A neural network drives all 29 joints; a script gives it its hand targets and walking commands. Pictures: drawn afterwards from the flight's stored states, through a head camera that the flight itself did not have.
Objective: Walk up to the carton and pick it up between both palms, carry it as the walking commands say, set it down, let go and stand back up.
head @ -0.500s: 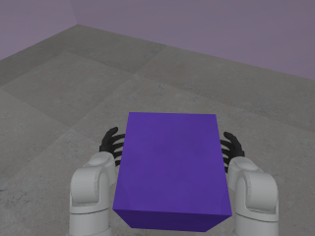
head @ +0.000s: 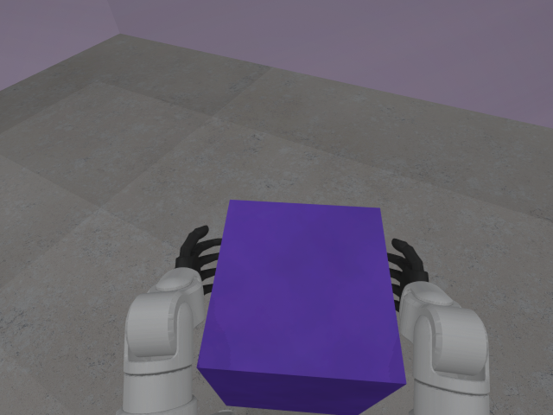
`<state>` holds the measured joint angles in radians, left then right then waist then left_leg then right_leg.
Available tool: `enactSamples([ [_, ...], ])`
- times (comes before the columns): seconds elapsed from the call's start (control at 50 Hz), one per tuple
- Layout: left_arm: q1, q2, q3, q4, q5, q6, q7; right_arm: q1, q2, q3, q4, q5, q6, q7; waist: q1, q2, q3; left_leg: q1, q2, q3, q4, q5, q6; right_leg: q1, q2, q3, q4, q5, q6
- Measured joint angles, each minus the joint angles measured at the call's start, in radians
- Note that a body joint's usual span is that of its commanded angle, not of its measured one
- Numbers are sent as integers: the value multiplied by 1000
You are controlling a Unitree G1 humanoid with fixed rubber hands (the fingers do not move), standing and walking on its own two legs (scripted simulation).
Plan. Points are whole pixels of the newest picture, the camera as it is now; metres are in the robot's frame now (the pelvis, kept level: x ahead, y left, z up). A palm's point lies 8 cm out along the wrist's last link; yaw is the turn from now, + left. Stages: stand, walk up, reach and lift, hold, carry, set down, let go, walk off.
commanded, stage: carry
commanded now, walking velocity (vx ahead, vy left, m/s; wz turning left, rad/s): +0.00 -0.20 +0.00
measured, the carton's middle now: (296, 314) +0.27 +0.00 +0.01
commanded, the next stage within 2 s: none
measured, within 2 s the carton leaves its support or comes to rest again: neither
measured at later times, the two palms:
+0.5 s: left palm (301, 340) +0.20 -0.01 +0.10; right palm out of the picture +0.20 -0.30 +0.09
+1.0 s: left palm out of the picture +0.13 -0.16 +0.10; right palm out of the picture +0.12 -0.45 +0.08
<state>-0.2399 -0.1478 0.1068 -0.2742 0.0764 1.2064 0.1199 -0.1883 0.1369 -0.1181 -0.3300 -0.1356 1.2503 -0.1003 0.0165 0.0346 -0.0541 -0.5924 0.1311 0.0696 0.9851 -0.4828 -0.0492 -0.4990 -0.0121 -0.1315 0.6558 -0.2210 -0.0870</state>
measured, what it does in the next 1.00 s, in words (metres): steps to the right: left foot, then right foot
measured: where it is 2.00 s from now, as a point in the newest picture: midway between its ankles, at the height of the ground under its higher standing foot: outside the picture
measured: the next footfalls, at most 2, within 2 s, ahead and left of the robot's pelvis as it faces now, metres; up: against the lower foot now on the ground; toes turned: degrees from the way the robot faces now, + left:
left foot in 0.18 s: -0.02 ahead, +0.06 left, +0.00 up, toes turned +10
right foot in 0.42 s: +0.02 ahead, -0.27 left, +0.00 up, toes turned -4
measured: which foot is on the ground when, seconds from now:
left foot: up 0.00-0.16, down 0.18-0.44, up 0.46-0.66, down 0.68-0.94, up 0.96-1.00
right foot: down 0.00-0.22, up 0.24-0.40, down 0.42-0.70, up 0.72-0.88, down 0.90-1.00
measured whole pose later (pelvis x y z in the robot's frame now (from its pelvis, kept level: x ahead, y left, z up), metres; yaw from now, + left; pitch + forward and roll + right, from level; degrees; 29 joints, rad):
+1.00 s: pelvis -0.15 -0.30 +0.01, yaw +0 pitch +4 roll -1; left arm -0.25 -0.15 0.10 -0.30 0.07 1.20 0.13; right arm -0.19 0.14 -0.13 -0.36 -0.14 1.24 -0.09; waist 0.03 0.07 -0.04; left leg -0.51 0.18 0.07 0.78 -0.45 -0.07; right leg -0.45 -0.01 -0.12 0.60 -0.23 -0.04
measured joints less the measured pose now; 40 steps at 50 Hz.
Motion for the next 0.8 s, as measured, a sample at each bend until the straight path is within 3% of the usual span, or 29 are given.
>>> enactSamples([
  [0.04,-2,-1,-4,19,4,1,-3,6,-1,-5,5,2,6,-3,-14,-8,-10,0,-22,5,65,-9,12,-4,9,-21,-20,16,-18],
  [0.1,-8,-2,-15,25,7,-1,-3,7,-1,-18,-6,8,11,-6,-30,-12,-23,37,-43,16,35,-23,26,-20,31,-61,-40,39,-49],
  [0.18,-13,-3,-20,13,19,0,-3,5,-1,-25,-6,19,-3,-5,-30,-44,-37,155,-70,41,-195,-38,54,-55,65,-102,-71,77,-85],
  [0.2,-9,-2,-15,9,23,2,-1,7,-1,-19,11,22,-14,-2,-28,-76,-30,178,-78,48,-269,63,60,-51,63,-101,-90,92,-86],
  [0.24,31,7,-12,-2,22,10,0,18,-1,7,45,18,-19,4,-19,-129,-18,219,-84,64,-349,160,47,-36,56,-84,-101,54,-7],
  [0.28,84,15,-28,-31,6,11,10,24,-3,19,44,16,-4,6,-31,-87,-16,222,-47,42,-367,176,37,-74,66,-43,86,-80,81],
  [0.32,104,17,-40,-72,-2,14,20,32,-3,24,14,24,1,7,-24,-53,-8,228,-21,31,-390,193,17,-91,50,34,227,-116,111],
  [0.38,75,14,-20,-117,-6,26,23,19,-1,36,-16,24,-11,8,10,-40,-8,226,9,42,-406,217,-18,-37,-14,102,156,-121,112],
  [0.42,43,8,9,-125,-11,25,18,-1,2,41,-27,15,-18,5,24,-26,-16,201,39,36,-373,211,-44,42,-43,103,-6,-116,117],
  [0.44,28,5,18,-109,-14,13,12,-15,3,36,-28,6,-18,3,31,-3,-17,183,68,22,-345,202,-57,58,-29,80,-60,-23,116],
  [0.48,3,0,13,-44,-10,-12,2,-27,4,9,-15,-11,-11,4,21,42,-13,135,84,-27,-252,125,-37,54,6,42,-59,20,86],
  [0.52,-12,-3,0,11,-3,-15,-1,-11,2,-11,-7,-14,0,6,11,26,-16,91,43,-22,-143,-12,-27,38,3,27,-47,12,54],
  [0.56,-17,-4,-7,38,3,-6,-1,1,0,-18,3,-11,8,6,-3,5,-7,74,7,5,-73,-49,-13,28,4,18,-44,14,33],
  [0.66,-7,-2,-29,24,13,6,1,20,-3,-27,-8,17,8,-2,-36,-27,8,126,-46,55,-167,-10,31,-11,44,-32,-37,36,-12],
  [0.7,1,1,-22,-5,19,13,4,24,-3,-12,2,29,-12,-2,-35,-87,24,161,-63,66,-265,142,65,-21,44,-31,-30,44,-23],
  [0.74,42,9,-22,-32,18,15,4,28,-3,10,20,31,-16,-2,-28,-114,23,171,-50,73,-300,179,58,-40,46,-26,21,-55,21],
  [0.8,89,15,-35,-81,12,17,10,26,-3,25,7,33,-4,-1,-20,-81,20,178,-15,67,-344,200,36,-80,27,19,214,-124,64],
])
